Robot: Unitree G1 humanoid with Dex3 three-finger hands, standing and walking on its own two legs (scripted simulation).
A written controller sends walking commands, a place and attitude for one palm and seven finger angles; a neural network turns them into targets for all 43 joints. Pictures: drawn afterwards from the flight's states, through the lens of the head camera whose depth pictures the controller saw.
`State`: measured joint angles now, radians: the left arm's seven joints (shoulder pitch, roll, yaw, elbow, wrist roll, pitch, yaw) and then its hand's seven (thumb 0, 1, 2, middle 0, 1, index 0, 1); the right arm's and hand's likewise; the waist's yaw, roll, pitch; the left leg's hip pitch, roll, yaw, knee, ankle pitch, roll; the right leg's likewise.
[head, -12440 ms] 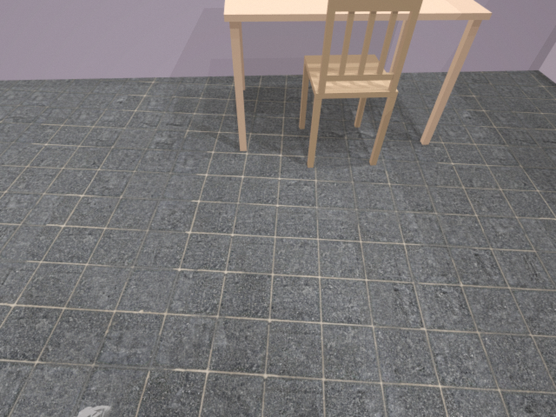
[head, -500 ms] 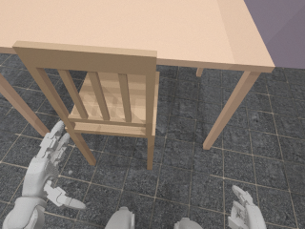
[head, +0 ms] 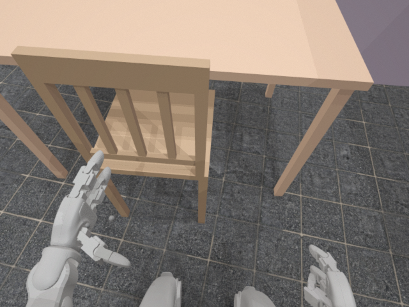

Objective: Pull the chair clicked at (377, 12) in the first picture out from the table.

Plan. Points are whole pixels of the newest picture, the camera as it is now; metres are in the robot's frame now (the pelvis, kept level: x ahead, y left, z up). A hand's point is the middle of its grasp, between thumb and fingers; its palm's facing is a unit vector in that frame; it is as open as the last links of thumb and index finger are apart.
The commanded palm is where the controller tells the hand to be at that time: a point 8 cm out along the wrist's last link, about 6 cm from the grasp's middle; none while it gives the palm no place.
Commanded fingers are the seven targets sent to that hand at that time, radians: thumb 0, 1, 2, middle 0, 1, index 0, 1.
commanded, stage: aim the fingers beside a spindle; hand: left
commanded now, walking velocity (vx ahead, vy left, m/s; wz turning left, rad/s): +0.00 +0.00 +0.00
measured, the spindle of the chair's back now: (133, 125) +0.53 +0.20 -0.02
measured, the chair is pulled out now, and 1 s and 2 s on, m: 0.00 0.00 0.00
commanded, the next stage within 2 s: push the fingers through the gap in 1.72 s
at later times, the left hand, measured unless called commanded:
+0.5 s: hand (142, 198) +0.31 +0.14 +0.02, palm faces -0.09 -1.00 -0.02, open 16.9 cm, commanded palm +0.30 +0.19 +0.02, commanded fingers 0.00 -0.50 0.30 -0.06 -0.08 -0.06 -0.08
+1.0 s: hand (164, 181) +0.36 +0.10 +0.00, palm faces -0.08 -1.00 -0.02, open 16.9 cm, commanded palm +0.35 +0.15 +0.00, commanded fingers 0.00 -0.50 0.30 -0.06 -0.08 -0.06 -0.08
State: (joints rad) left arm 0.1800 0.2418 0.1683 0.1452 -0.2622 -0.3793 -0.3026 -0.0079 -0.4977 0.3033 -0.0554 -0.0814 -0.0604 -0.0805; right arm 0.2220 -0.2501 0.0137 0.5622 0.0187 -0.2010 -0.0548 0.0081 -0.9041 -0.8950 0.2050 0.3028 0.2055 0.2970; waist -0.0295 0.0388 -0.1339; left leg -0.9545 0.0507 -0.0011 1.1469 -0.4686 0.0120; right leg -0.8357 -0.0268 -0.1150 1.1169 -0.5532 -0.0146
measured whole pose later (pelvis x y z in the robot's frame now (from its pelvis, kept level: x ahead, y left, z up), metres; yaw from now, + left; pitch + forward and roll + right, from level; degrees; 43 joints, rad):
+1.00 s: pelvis +0.00 -0.01 -0.03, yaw -1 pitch +21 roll -1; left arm -0.23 0.16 0.07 0.47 -0.12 -0.44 -0.06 -0.01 -0.50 0.30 -0.06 -0.08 -0.06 -0.08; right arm 0.22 -0.24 0.00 0.59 -0.01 -0.04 0.00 0.01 -0.91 -0.89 0.20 0.30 0.20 0.30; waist -0.07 0.03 -0.16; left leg -1.14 0.06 0.02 1.26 -0.50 0.01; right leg -1.04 -0.03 -0.09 1.26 -0.60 -0.02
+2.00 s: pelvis -0.01 -0.01 -0.03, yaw -1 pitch +23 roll -1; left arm -0.34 0.15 0.06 0.58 -0.10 -0.48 -0.01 -0.01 -0.50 0.30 -0.06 -0.08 -0.06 -0.08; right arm 0.22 -0.23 0.00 0.59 -0.01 0.02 0.01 0.00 -0.91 -0.89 0.20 0.30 0.20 0.30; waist -0.07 0.04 -0.16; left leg -1.17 0.06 0.02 1.28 -0.50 0.01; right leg -1.08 -0.03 -0.09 1.29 -0.60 -0.02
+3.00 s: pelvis -0.01 +0.00 -0.04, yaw -3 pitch +28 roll -2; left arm -0.82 0.27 0.27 1.04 -0.04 -0.52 0.00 -0.01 -0.50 0.30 -0.06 -0.08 -0.06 -0.08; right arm 0.30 -0.23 0.00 0.63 -0.05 0.09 0.04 0.00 -0.91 -0.89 0.20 0.30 0.20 0.30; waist -0.17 0.05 -0.16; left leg -1.30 0.07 0.02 1.32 -0.51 0.02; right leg -1.20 -0.01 -0.07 1.31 -0.59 -0.02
